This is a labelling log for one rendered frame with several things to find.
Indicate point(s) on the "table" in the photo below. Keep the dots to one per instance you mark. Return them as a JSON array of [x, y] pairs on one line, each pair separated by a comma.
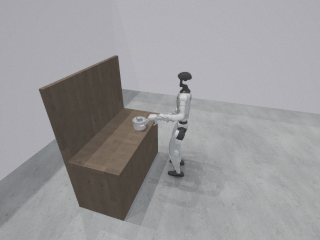
[[106, 159]]

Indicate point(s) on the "robot left forearm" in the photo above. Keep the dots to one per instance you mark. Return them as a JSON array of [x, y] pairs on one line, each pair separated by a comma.
[[166, 117]]

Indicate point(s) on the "humanoid robot head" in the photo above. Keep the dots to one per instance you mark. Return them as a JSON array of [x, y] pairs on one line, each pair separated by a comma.
[[184, 76]]

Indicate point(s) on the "robot left upper arm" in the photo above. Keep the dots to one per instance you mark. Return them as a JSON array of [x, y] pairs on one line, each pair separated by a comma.
[[182, 105]]

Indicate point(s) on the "right robot thigh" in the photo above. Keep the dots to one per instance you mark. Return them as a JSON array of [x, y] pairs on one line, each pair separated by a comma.
[[174, 129]]

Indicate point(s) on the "left robot hand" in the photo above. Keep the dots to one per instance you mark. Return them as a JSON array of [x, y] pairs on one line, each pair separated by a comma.
[[152, 117]]

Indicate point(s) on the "lid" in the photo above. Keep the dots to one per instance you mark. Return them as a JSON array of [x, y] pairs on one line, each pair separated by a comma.
[[135, 121]]

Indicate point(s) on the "robot right forearm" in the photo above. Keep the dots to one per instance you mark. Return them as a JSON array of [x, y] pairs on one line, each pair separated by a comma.
[[174, 112]]

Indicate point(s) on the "pot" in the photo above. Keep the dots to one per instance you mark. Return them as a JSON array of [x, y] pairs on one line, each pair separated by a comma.
[[139, 127]]

